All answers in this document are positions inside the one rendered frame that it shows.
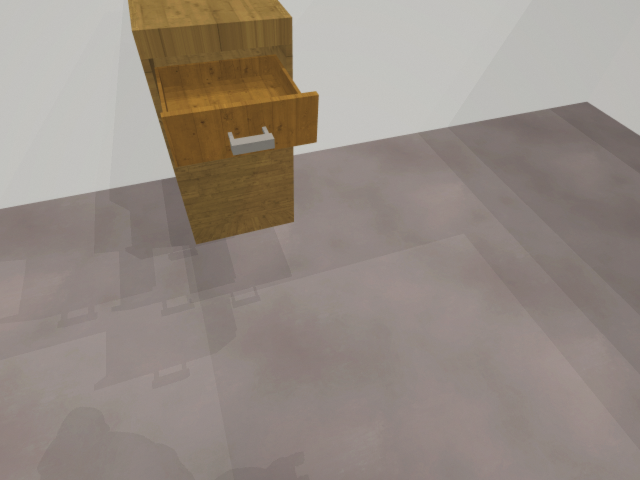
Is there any handle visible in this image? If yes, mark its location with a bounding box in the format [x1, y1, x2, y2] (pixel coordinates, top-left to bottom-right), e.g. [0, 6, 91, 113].
[228, 126, 275, 156]

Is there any drawer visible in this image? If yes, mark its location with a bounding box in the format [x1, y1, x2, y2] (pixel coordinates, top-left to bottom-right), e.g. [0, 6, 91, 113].
[154, 54, 319, 167]

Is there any cabinet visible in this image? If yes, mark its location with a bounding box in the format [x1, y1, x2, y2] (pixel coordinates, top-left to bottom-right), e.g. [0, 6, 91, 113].
[128, 0, 294, 244]

